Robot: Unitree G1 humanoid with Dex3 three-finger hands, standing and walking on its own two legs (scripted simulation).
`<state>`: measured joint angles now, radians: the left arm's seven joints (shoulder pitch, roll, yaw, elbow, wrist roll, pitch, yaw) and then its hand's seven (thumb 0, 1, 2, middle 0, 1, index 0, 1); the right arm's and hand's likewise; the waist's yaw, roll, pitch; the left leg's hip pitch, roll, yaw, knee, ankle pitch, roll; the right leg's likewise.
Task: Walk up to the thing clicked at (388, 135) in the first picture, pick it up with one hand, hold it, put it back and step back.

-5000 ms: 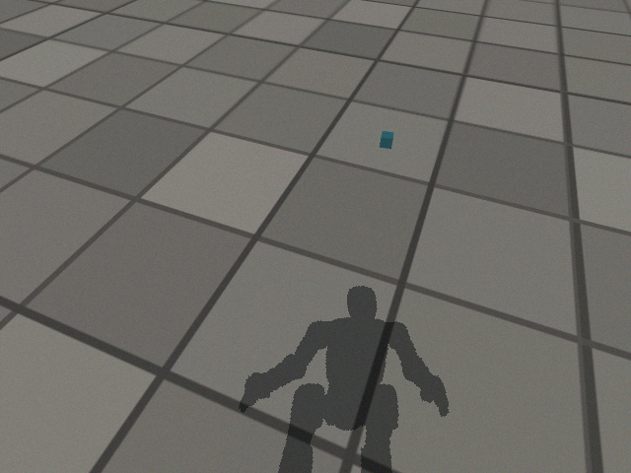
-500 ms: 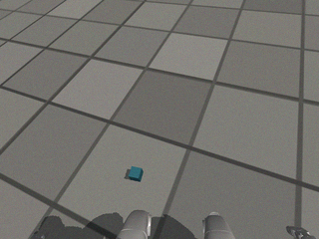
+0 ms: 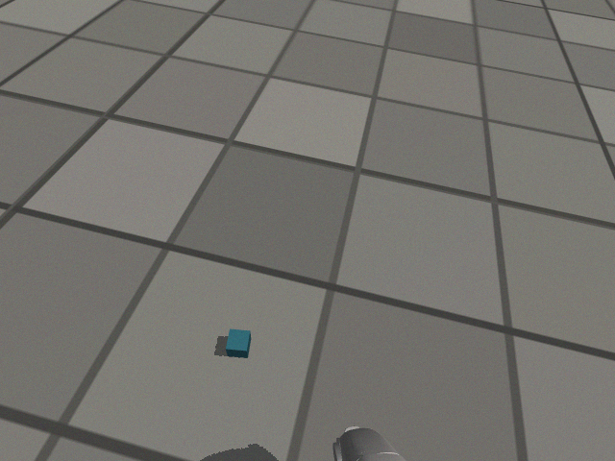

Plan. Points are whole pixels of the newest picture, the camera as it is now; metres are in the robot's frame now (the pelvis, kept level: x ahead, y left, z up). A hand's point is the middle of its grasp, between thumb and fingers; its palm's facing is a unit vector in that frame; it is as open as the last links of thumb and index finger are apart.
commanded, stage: walk up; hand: left
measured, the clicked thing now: (238, 343) +0.53 +0.18 -0.72
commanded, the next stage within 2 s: stand in 1.72 s
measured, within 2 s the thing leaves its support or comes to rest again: neither
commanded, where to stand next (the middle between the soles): +0.12 -0.08 m, yaw +0 degrees
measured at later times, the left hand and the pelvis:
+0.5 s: hand (156, 445) +0.17 +0.21 -0.13, palm faces -0.04 -0.92 -0.39, open 7.4 cm; pelvis +0.02 -0.05 -0.01, yaw -3 degrees
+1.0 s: hand (163, 457) +0.15 +0.20 -0.13, palm faces +0.01 -0.94 -0.33, open 7.4 cm; pelvis +0.05 -0.05 +0.02, yaw +0 degrees
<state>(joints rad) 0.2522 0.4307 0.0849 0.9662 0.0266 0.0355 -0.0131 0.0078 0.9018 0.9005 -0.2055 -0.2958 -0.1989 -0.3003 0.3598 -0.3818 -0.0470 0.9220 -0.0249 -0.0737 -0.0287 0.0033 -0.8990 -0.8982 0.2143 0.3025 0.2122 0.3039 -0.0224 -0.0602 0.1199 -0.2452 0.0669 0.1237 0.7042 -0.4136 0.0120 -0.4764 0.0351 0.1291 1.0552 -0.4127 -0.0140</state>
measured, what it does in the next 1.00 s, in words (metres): steps on the spot: right foot, then left foot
